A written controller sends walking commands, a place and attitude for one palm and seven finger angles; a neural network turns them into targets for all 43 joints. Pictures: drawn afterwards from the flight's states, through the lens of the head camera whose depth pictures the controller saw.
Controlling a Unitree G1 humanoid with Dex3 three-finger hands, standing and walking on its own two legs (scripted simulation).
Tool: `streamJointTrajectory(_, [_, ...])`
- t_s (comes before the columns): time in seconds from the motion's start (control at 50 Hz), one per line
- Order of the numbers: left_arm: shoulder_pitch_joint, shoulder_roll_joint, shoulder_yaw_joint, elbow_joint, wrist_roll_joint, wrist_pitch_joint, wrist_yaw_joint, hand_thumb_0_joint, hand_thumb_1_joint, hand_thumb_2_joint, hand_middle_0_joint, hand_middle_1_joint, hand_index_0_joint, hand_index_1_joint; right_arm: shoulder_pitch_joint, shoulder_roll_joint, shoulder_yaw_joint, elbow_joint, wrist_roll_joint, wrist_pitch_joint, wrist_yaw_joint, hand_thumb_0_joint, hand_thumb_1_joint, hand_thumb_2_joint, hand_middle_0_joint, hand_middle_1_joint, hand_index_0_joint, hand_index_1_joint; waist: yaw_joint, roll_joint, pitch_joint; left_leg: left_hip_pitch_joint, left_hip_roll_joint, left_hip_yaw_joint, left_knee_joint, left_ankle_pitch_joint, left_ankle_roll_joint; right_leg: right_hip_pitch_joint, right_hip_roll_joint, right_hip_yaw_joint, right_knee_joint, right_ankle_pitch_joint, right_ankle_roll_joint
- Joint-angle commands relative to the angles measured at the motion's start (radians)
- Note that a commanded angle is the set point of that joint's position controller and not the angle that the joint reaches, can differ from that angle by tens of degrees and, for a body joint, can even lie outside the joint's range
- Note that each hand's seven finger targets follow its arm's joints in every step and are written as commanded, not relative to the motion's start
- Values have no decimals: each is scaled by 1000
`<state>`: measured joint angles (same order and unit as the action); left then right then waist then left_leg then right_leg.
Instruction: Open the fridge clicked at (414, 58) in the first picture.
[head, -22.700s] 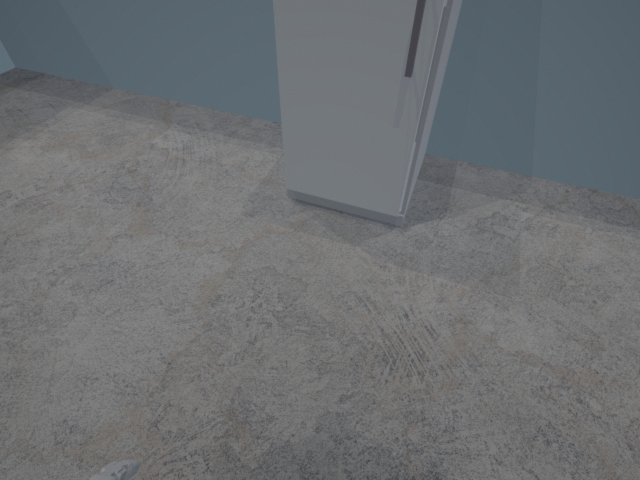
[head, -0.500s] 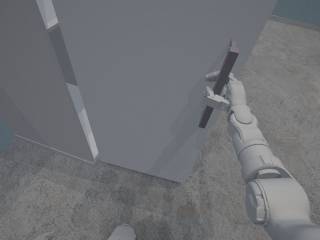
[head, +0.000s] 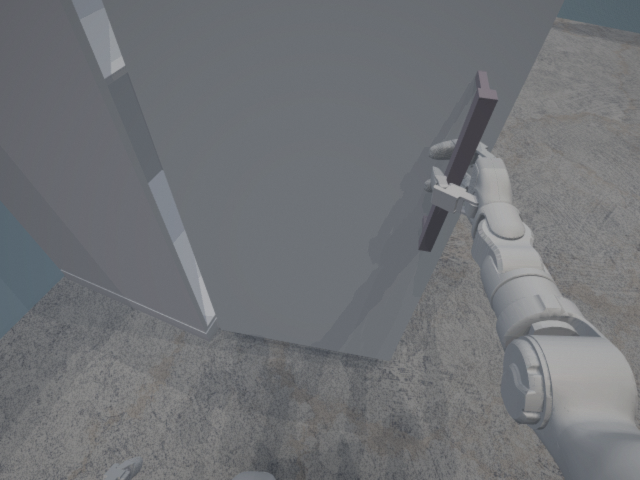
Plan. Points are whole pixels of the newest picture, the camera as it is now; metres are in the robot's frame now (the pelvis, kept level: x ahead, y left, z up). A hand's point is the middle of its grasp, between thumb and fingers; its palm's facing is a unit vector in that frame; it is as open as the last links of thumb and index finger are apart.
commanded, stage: stop walking and hold the door back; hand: right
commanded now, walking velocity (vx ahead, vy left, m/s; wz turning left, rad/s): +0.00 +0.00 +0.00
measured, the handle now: (449, 174) +0.51 -0.11 +0.11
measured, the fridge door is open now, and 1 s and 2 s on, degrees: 77 79 76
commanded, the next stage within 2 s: loosen the grip on the handle in 0.62 s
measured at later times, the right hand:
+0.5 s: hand (439, 192) +0.46 -0.09 +0.12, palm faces -0.05 +0.99 -0.12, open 5.5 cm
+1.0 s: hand (453, 196) +0.45 -0.11 +0.13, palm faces -0.03 +0.99 -0.12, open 9.6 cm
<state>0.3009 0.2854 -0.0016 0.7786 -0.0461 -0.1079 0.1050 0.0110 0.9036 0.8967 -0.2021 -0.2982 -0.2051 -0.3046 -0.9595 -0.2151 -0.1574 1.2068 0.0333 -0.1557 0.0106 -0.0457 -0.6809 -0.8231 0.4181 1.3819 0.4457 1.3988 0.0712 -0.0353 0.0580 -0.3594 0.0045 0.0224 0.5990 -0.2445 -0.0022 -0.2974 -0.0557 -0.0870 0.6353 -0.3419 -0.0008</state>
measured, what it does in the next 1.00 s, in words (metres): stands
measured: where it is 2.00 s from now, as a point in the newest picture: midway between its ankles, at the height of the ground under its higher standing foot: outside the picture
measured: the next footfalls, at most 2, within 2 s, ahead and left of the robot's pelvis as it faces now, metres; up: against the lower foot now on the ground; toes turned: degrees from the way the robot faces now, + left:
none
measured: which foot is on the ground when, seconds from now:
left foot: down 0.00-1.00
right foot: down 0.00-1.00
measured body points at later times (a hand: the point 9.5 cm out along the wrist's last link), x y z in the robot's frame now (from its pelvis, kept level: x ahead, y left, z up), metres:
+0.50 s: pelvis +0.02 -0.01 +0.01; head +0.05 +0.01 +0.45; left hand +0.12 +0.26 -0.11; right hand +0.46 -0.15 +0.12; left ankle +0.04 +0.12 -0.73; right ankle +0.00 -0.12 -0.73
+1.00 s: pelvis -0.02 +0.01 +0.00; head +0.01 +0.01 +0.45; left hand +0.06 +0.27 -0.11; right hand +0.44 -0.16 +0.14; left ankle +0.04 +0.12 -0.73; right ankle +0.00 -0.12 -0.73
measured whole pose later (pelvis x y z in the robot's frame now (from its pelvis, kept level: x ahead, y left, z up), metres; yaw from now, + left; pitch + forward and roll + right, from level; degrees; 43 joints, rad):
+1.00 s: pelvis -0.02 +0.01 +0.00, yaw -1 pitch +5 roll -1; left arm 0.33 0.26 0.00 0.70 -0.01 -0.12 0.00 0.01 0.90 0.90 -0.20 -0.30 -0.21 -0.30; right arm -0.87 -0.27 -0.16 1.12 0.03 -0.25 0.03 -0.01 -0.07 -0.51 0.41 1.37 0.42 1.38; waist 0.11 0.02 -0.04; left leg -0.48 0.03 0.02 0.62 -0.22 0.01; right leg -0.40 -0.02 -0.09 0.61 -0.29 0.00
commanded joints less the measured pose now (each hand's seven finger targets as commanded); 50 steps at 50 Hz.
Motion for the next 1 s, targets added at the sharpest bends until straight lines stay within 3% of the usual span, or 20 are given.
streamJointTrajectory(0.0, [20,139,50,-115,-4,-25,6,0,900,900,-200,-300,-200,-300,-318,-299,-60,-186,2,-32,-48,0,-900,-900,450,1400,450,1400,-59,163,-360,273,142,-112,-112,266,28,12,-47,64,-44,317,7])
streamJointTrajectory(0.08, [4,124,45,-127,0,-11,9,0,900,900,-200,-300,-200,-300,-266,-224,-16,-259,17,-34,-37,0,-900,-900,450,1400,450,1400,-50,87,-372,260,135,-82,-88,380,23,92,-51,49,-84,365,10])
streamJointTrajectory(0.12, [3,124,45,-139,7,2,8,0,900,900,-200,-300,-200,-300,-235,-235,-31,-301,13,-44,-41,0,-900,-900,450,1400,450,1400,-53,90,-379,246,110,-45,-68,403,4,119,-74,57,-87,456,2])
streamJointTrajectory(0.26, [-27,111,45,-162,10,40,10,0,900,900,-200,-300,-200,-300,-146,-216,-21,-376,13,-51,-45,0,-900,-900,450,1400,450,1400,-55,110,-354,235,131,-68,-107,355,15,103,-62,37,-82,366,6])
streamJointTrajectory(0.4, [-45,111,48,-175,14,56,16,0,900,900,-200,-300,-200,-300,-97,-220,-22,-469,10,-60,-49,0,-900,-900,450,1400,450,1400,-60,68,-377,217,110,-42,-83,388,9,160,-77,43,-96,448,-3])
streamJointTrajectory(0.42, [-55,100,43,-185,16,59,16,0,900,900,-200,-300,-200,-300,-71,-185,0,-472,11,-59,-47,0,-900,-900,450,1400,450,1400,-59,70,-362,213,108,-38,-88,384,8,148,-77,43,-96,446,-4])
streamJointTrajectory(0.48, [-60,106,46,-183,12,67,20,0,900,900,-200,-300,-200,-300,-72,-209,-12,-498,14,-55,-52,0,-900,-900,450,1400,450,1400,-60,104,-358,217,114,-47,-101,366,12,143,-70,41,-100,412,-2])
streamJointTrajectory(0.68, [-73,99,42,-179,15,78,29,0,900,900,-200,-300,-200,-300,-88,-169,28,-503,19,-55,-55,0,-900,-900,450,1400,450,1400,-60,80,-310,142,92,-39,-142,209,-2,162,-69,39,-137,332,-15])
streamJointTrajectory(0.7, [9,73,113,-224,53,14,-5,0,900,900,-200,-300,-200,-300,-704,-505,-153,-769,-121,-108,-42,0,-900,-900,450,1400,450,1400,-64,287,-229,221,55,-89,-190,397,-10,101,-57,6,-94,288,-45])
streamJointTrajectory(0.72, [-26,101,50,-193,24,-58,-39,0,900,900,-200,-300,-200,-300,-515,-282,-65,-260,-59,-7,11,0,-779,-842,450,1400,450,1400,53,362,-513,268,-22,4,9,663,49,58,60,55,-207,575,-61])
streamJointTrajectory(0.74, [40,104,68,-135,-1,-37,-43,0,900,900,-200,-300,-200,-300,-367,-234,-129,-263,11,0,15,0,-658,-783,450,1400,450,1400,27,281,-428,133,11,36,8,560,32,75,25,66,-134,639,-28])
streamJointTrajectory(0.76, [69,117,60,-145,12,-9,-54,0,900,900,-200,-300,-200,-300,-301,-145,-67,-307,27,3,39,0,-538,-725,450,1400,450,1400,17,223,-511,109,3,31,0,483,21,141,12,81,-128,677,-3])
streamJointTrajectory(0.78, [51,117,56,-148,13,-12,-59,0,900,900,-200,-300,-200,-300,-333,-205,-117,-313,37,-5,49,0,-417,-667,450,1400,450,1400,-19,-150,-517,46,24,7,-18,408,31,245,26,52,-105,698,27])
streamJointTrajectory(0.8, [42,109,47,-152,30,-20,-67,0,900,900,-200,-300,-200,-300,-386,-264,-147,-395,45,-32,44,0,-296,-608,450,1400,450,1400,-29,-233,-520,35,18,5,-40,345,37,273,41,59,-97,617,36])
streamJointTrajectory(0.82, [24,97,41,-163,38,-28,-79,0,900,900,-200,-300,-200,-300,-426,-222,-86,-408,23,-61,35,0,-175,-550,450,1400,450,1400,-6,-237,-486,7,11,1,-49,307,41,246,45,55,-91,532,26])
streamJointTrajectory(0.86, [33,92,49,-177,43,-43,-97,0,900,900,-200,-300,-200,-300,-416,-145,0,-422,-18,-143,23,0,67,-433,450,1400,450,1400,21,-93,-440,-19,0,4,-50,232,42,140,44,55,-88,360,-2])
streamJointTrajectory(0.88, [47,104,55,-179,44,-44,-102,0,900,900,-200,-300,-200,-300,-372,-141,0,-364,-27,-167,19,0,188,-375,450,1400,450,1400,43,57,-392,-20,-4,13,-52,191,38,63,39,67,-90,269,-15])
streamJointTrajectory(0.92, [46,125,52,-195,31,-49,-105,0,900,900,-200,-300,-200,-300,-366,-117,32,-265,-7,-179,31,0,429,-258,437,1383,437,1383,67,203,-327,-41,-2,-2,-80,30,23,-54,43,62,-119,45,-25])
streamJointTrajectory(0.94, [52,136,52,-197,24,-54,-102,0,900,900,-200,-300,-200,-300,-364,-135,18,-214,10,-170,39,0,550,-200,423,1367,423,1367,67,252,-300,-49,5,-19,-109,-77,17,-99,50,56,-127,-49,-26])
streamJointTrajectory(0.98, [57,149,41,-199,14,-68,-90,0,900,900,-200,-300,-200,-300,-437,-182,-2,-183,31,-149,49,0,550,-200,397,1333,397,1333,73,209,-276,-67,19,-51,-141,-198,17,-129,68,44,-122,-134,-29])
